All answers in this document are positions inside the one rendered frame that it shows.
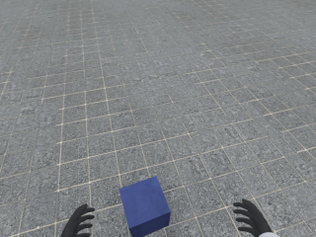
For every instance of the carton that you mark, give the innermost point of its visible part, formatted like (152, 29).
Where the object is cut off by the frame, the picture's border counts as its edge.
(145, 207)

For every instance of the robot left hand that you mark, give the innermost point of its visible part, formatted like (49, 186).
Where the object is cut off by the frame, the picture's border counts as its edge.
(72, 227)

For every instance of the robot right hand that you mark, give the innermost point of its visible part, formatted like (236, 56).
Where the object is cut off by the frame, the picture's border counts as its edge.
(256, 220)

